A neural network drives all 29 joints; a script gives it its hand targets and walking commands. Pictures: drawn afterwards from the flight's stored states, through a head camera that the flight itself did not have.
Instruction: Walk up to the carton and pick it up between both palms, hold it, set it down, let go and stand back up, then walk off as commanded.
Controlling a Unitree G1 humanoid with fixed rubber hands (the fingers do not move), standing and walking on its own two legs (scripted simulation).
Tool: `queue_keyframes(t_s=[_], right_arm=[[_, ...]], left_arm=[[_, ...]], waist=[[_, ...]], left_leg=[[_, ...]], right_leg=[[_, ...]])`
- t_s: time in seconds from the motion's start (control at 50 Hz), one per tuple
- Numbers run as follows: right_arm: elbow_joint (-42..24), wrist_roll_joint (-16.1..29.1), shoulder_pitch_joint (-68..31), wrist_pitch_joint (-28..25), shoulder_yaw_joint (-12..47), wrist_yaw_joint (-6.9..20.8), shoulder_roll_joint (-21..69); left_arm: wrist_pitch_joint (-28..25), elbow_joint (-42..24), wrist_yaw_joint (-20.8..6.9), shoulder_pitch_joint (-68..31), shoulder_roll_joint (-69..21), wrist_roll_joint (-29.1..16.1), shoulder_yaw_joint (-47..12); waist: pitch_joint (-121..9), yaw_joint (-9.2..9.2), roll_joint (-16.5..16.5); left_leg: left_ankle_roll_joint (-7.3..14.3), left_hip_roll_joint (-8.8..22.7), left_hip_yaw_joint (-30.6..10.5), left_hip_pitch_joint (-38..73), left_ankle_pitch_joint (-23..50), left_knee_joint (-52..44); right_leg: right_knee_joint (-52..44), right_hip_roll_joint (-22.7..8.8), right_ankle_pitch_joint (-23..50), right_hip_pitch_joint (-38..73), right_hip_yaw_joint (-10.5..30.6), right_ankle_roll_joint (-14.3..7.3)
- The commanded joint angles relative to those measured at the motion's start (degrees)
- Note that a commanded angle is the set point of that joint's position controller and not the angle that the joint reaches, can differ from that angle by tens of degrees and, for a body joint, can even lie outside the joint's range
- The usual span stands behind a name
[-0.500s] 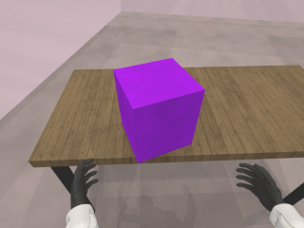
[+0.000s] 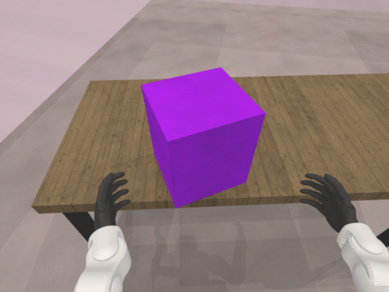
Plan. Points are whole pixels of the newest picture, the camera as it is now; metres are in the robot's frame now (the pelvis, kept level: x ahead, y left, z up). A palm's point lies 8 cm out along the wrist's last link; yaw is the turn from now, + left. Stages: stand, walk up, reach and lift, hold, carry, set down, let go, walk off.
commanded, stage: reach and lift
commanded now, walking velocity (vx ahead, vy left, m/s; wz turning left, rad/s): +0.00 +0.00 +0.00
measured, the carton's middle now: (198, 138) +0.46 +0.04 +0.05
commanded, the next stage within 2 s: none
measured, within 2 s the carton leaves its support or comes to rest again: neither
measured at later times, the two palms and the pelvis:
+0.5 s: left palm (97, 186) +0.25 +0.20 +0.13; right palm (327, 166) +0.33 -0.22 +0.12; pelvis -0.02 +0.00 +0.00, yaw +0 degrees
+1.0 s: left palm (93, 154) +0.29 +0.21 +0.17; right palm (308, 126) +0.40 -0.19 +0.16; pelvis -0.01 +0.00 +0.00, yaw +0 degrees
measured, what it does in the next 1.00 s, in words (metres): stands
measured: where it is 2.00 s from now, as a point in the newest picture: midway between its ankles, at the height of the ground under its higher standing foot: outside the picture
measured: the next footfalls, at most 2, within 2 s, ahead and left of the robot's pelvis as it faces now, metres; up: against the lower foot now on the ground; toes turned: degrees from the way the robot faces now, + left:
none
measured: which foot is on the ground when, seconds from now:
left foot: down 0.00-1.00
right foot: down 0.00-1.00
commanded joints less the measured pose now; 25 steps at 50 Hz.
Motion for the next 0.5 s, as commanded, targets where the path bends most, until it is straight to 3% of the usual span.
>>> queue_keyframes(t_s=[0.0,0.04,0.12,0.16,0.18,0.24,0.34,0.36,0.38,0.4,0.48], right_arm=[[-19.6,3.4,-16.2,-1.2,0.9,-1.8,-19.6],[-21.9,3.2,-18.0,-0.3,1.4,-2.6,-18.7],[-23.0,3.0,-22.8,1.9,1.3,-3.6,-18.7],[-22.0,3.3,-24.7,3.6,1.5,-3.8,-18.4],[-22.1,3.2,-26.1,4.4,0.8,-4.1,-18.6],[-19.1,3.9,-30.6,7.3,1.9,-3.7,-18.5],[-12.3,2.4,-38.9,11.9,1.9,-3.6,-18.0],[-10.8,2.3,-39.1,12.8,1.3,-3.6,-18.3],[-9.1,2.3,-41.2,13.7,2.1,-3.4,-17.4],[-6.8,1.8,-42.6,14.7,1.0,-3.1,-18.2],[-4.6,1.3,-47.7,16.5,1.6,-3.1,-18.0]], left_arm=[[0.2,-17.6,-0.5,-11.6,2.0,-0.9,4.8],[1.2,-18.4,-0.7,-14.2,2.6,-1.5,5.3],[3.4,-17.8,-0.8,-18.4,4.7,-1.7,7.1],[5.0,-17.3,-0.9,-20.5,4.6,-2.5,6.8],[6.1,-16.8,-0.8,-21.2,5.0,-3.0,7.4],[9.6,-16.3,-0.6,-24.8,4.6,-2.8,7.3],[14.6,-8.6,-1.1,-32.4,5.8,-1.9,10.1],[15.5,-9.5,-0.9,-33.6,5.4,-1.9,9.7],[16.4,-7.0,-0.6,-35.9,5.8,-1.3,11.3],[17.1,-6.8,-0.5,-37.6,5.0,-1.7,10.7],[18.5,-6.1,-0.4,-43.6,5.9,-2.1,11.7]], waist=[[-9.6,0.29,-5.0],[-11.5,0.28,-4.5],[-11.7,1.75,-4.3],[-11.7,0.92,-4.8],[-11.8,1.35,-5.0],[-13.3,1.45,-2.6],[-10.9,1.77,-5.0],[-10.7,1.19,-3.2],[-10.4,2.34,-3.8],[-10.1,1.68,-3.8],[-13.5,2.08,-3.4]], left_leg=[[1.0,-4.0,4.6,9.5,23.0,1.3],[1.0,-4.4,4.8,8.8,23.8,1.5],[1.2,-4.2,4.5,8.8,20.6,0.5],[1.3,-4.0,4.4,8.5,18.7,0.1],[1.3,-4.0,4.2,8.3,18.2,-0.1],[1.0,-3.7,3.6,9.3,17.8,-0.6],[2.5,-3.5,3.5,5.4,9.2,-2.5],[2.1,-3.4,3.6,6.1,8.8,-2.9],[2.4,-3.6,3.6,4.3,6.7,-3.2],[2.2,-3.4,3.4,5.2,5.1,-3.6],[1.9,-3.2,3.5,3.7,5.2,-3.7]], right_leg=[[-5.1,3.6,17.8,8.0,1.4,-1.0],[-4.6,3.2,20.0,9.1,1.7,-0.8],[-4.7,3.1,15.7,7.9,1.6,-0.9],[-4.8,3.0,14.4,7.9,1.6,-0.9],[-4.6,3.3,13.1,7.3,1.3,-0.9],[-5.0,3.3,10.8,5.9,1.0,-1.6],[-5.4,2.7,5.4,4.5,1.3,-1.3],[-5.5,2.6,4.5,4.1,1.1,-1.5],[-5.6,2.2,2.4,3.7,1.6,-1.4],[-5.7,2.4,0.9,3.1,1.4,-1.5],[-5.2,1.9,2.7,4.3,1.6,-1.0]])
